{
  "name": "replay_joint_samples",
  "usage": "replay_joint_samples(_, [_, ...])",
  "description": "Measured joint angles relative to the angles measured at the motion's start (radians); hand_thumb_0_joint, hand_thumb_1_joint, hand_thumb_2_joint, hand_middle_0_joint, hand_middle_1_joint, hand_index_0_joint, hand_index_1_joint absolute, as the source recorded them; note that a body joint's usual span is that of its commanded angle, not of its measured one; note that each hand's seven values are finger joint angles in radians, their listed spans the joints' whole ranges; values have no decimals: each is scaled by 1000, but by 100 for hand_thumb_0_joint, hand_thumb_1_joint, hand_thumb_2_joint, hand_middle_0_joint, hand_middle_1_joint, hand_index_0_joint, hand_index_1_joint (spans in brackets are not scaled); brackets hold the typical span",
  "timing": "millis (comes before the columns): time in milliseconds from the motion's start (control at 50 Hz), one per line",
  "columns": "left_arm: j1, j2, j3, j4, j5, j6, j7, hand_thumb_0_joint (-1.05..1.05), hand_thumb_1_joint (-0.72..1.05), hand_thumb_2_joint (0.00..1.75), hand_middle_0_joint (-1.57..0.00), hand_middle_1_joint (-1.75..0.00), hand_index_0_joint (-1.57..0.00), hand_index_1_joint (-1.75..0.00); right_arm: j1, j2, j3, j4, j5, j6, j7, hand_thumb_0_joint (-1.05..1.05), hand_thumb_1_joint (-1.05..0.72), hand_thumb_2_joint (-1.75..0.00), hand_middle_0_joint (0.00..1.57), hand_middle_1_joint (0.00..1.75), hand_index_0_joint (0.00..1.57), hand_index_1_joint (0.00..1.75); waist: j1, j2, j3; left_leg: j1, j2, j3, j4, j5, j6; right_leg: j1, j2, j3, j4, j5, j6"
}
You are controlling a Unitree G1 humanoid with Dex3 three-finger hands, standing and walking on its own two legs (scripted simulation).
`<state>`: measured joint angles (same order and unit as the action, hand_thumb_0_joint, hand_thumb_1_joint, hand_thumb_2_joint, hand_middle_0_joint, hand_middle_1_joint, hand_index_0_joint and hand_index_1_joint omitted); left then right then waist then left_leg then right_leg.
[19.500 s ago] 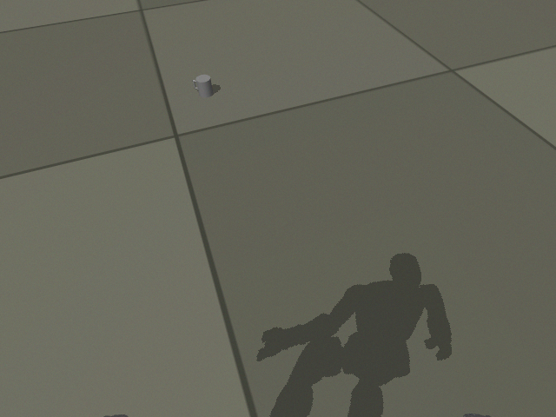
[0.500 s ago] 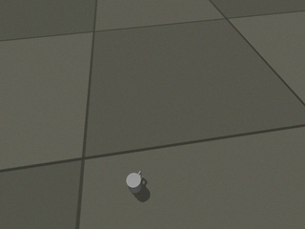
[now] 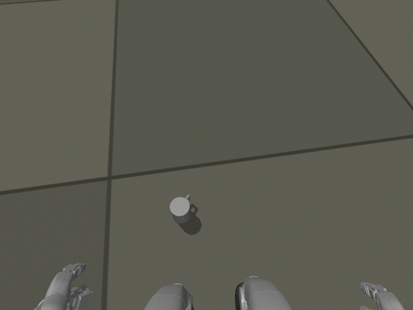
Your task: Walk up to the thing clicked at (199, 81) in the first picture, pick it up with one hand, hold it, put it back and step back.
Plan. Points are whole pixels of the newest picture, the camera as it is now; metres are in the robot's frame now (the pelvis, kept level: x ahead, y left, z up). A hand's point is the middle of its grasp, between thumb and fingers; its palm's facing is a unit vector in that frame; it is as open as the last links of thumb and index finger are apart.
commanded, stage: walk up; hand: left
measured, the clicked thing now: (182, 207) +0.53 +0.13 -0.70
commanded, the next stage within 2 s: stand in 2.00 s
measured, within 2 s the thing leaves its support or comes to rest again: neither
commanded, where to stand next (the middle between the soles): +0.12 -0.03 m, yaw -4 degrees
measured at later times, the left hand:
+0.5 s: hand out of the picture -0.03 +0.24 -0.14, palm faces -0.09 -0.91 -0.39, open 7.3 cm
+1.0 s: hand out of the picture -0.20 +0.25 -0.15, palm faces -0.07 -0.92 -0.37, open 7.3 cm
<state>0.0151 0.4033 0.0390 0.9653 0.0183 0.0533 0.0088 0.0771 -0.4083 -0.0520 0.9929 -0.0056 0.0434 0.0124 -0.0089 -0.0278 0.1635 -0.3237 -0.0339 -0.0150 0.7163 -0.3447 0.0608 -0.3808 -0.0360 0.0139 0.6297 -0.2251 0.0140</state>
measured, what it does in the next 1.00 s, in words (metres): walks backwards: right foot, then left foot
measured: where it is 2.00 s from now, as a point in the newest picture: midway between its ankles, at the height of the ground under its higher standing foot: outside the picture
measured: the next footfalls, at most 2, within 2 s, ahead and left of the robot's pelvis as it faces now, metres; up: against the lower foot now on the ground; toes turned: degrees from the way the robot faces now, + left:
right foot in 0.38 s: -0.10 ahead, -0.14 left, +0.00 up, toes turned -1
left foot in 0.68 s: -0.16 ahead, +0.11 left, +0.00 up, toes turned -3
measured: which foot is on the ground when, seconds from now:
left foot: down 0.00-0.40, up 0.42-0.66, down 0.68-1.00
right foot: down 0.00-0.02, up 0.04-0.36, down 0.38-0.70, up 0.72-0.96, down 0.98-1.00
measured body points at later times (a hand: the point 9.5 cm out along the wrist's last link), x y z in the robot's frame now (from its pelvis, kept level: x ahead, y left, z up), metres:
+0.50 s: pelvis -0.13 -0.01 +0.00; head -0.08 -0.03 +0.45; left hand -0.03 +0.29 -0.11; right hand -0.04 -0.34 -0.12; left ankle -0.08 +0.12 -0.67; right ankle -0.14 -0.14 -0.72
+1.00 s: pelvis -0.28 -0.02 +0.00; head -0.24 -0.02 +0.45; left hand -0.20 +0.29 -0.12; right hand -0.17 -0.34 -0.10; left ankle -0.20 +0.11 -0.72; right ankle -0.31 -0.14 -0.73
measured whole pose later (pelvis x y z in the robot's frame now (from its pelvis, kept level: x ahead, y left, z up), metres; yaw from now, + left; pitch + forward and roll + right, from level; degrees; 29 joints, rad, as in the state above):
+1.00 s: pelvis -0.28 -0.02 +0.00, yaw -4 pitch -2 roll -1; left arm 0.23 0.39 0.08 0.92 0.03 0.03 -0.02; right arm 0.14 -0.38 -0.05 0.85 -0.05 0.01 0.00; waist 0.02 0.00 0.11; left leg -0.37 0.05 -0.01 0.66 -0.27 0.01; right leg -0.19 0.04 0.05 0.60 -0.39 -0.01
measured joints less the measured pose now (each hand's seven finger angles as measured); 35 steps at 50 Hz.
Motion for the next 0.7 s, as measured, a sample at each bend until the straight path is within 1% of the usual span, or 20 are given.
replay_joint_samples(20, [-3,5,0,-11,0,5,2,0,91,90,-20,-30,-21,-30,17,-3,-4,-11,-5,-4,1,0,-91,-90,20,30,20,30,-5,-1,-9,12,5,-6,-30,0,-17,-33,1,3,42,-14,-9])
replay_joint_samples(40, [-14,12,4,-20,-1,10,7,0,91,90,-20,-30,-21,-30,24,3,-8,-15,-13,-7,0,0,-91,-90,20,30,20,30,-5,-18,1,4,-4,0,-20,-14,-27,-63,10,37,107,-91,-17])
replay_joint_samples(80, [-23,16,14,-37,1,15,19,0,91,90,-20,-30,-20,-30,35,18,-6,-20,-24,-7,2,0,-91,-90,20,30,20,30,-7,-30,25,-6,-2,7,-7,-6,-26,-107,77,114,285,-256,-26])
replay_joint_samples(100, [-21,16,15,-42,1,16,23,0,91,90,-20,-30,-20,-30,42,24,-3,-23,-27,-6,1,0,-91,-90,20,30,20,30,-13,-27,29,-9,5,3,-16,7,-26,-123,110,132,375,-297,-28])
replay_joint_samples(140, [-8,13,15,-51,-2,16,23,0,91,90,-20,-30,-20,-30,53,38,-1,-31,-32,-5,-9,0,-91,-90,20,30,20,30,-17,-24,31,-11,16,3,-52,42,-25,-139,149,143,510,-304,-23])
replay_joint_samples(180, [15,7,16,-64,-2,14,16,0,91,90,-20,-30,-20,-30,61,45,0,-47,-32,-7,-18,0,-91,-90,20,30,20,30,-16,-16,32,-16,29,8,-83,72,-25,-123,157,136,562,-294,-11])
replay_joint_samples(240, [57,-1,20,-80,3,13,10,0,91,90,-20,-30,-20,-30,65,50,-1,-78,-29,-13,-27,0,-90,-90,20,30,20,30,-14,-4,35,-32,46,18,-100,101,-26,-54,134,122,498,-300,13])
replay_joint_samples(300, [88,-4,23,-88,3,12,6,0,91,90,-20,-30,-20,-30,58,48,3,-107,-26,-15,-28,0,-90,-90,20,30,20,30,-10,2,38,-61,62,32,-87,118,-35,34,95,99,328,-290,21])
replay_joint_samples(360, [110,-8,29,-85,4,3,1,0,91,90,-20,-30,-20,-30,43,38,8,-125,-22,-6,-23,0,-90,-90,20,30,20,30,-1,12,33,-102,77,44,-51,126,-51,131,64,61,99,-204,8])
replay_joint_samples(380, [115,-14,31,-81,7,-2,1,0,91,90,-20,-30,-20,-30,36,31,8,-126,-19,-1,-21,0,-90,-90,20,30,20,30,2,25,31,-119,87,41,-32,127,-59,159,67,50,31,-196,-2])
replay_joint_samples(400, [116,-29,33,-75,12,-5,1,0,91,90,-20,-30,-20,-30,26,20,5,-123,-15,5,-20,0,-90,-90,20,30,20,30,-4,60,39,-129,106,20,-19,133,-64,166,88,32,15,-186,-10])
replay_joint_samples(420, [123,-38,30,-76,14,-5,-4,0,91,90,-20,-30,-20,-30,22,16,1,-117,-10,11,-23,0,-90,-90,20,30,20,30,-9,74,37,-140,94,-9,1,87,-62,160,93,21,19,-175,-15])
replay_joint_samples(460, [145,-44,25,-87,18,-5,-12,0,91,90,-20,-30,-21,-30,24,20,-1,-108,-5,22,-29,0,-90,-90,20,30,20,30,10,53,20,-172,17,-55,158,-85,-63,134,68,38,36,-158,-24])
replay_joint_samples(500, [161,-53,20,-94,17,-3,-9,0,91,90,-20,-30,-21,-30,36,13,1,-108,3,21,-31,0,-91,-90,20,30,20,30,20,43,2,-189,-47,-90,317,-137,-61,121,45,50,19,-130,-24])
replay_joint_samples(540, [162,-58,20,-104,20,1,-5,0,91,90,-21,-30,-21,-30,51,4,3,-113,9,12,-35,0,-91,-90,20,30,20,30,20,42,-10,-177,-76,-101,392,-147,-66,103,30,48,3,-103,-21])
replay_joint_samples(580, [152,-56,21,-125,24,2,1,0,91,90,-21,-30,-21,-30,65,-3,5,-115,9,5,-39,0,-91,-90,20,30,20,30,21,41,-13,-132,-74,-92,366,-162,-71,81,21,39,-2,-82,-17])
replay_joint_samples(640, [126,-45,23,-163,25,0,9,0,90,90,-21,-30,-21,-30,80,-3,6,-116,0,-1,-40,0,-91,-90,20,30,20,30,19,35,-6,-28,-35,-54,166,-162,-72,41,10,14,18,-65,-10])
replay_joint_samples(660, [117,-38,23,-175,22,0,10,0,90,90,-21,-30,-21,-30,83,-1,5,-115,-5,-4,-38,0,-91,-90,20,30,20,30,17,30,-2,12,-21,-38,71,-129,-68,24,6,5,36,-65,-7])
replay_joint_samples(680, [109,-31,21,-184,17,1,8,0,90,90,-21,-30,-21,-30,86,0,4,-114,-9,-8,-36,0,-91,-90,20,30,20,30,14,26,1,57,-10,-24,-39,-57,-63,4,2,-4,62,-69,-2])
replay_joint_samples(700, [96,-18,21,-188,13,4,8,0,90,90,-21,-30,-21,-30,80,13,0,-106,-16,-13,-36,0,-91,-90,20,30,20,30,16,0,15,70,-23,-12,-77,-12,-52,-12,-16,3,91,-72,2])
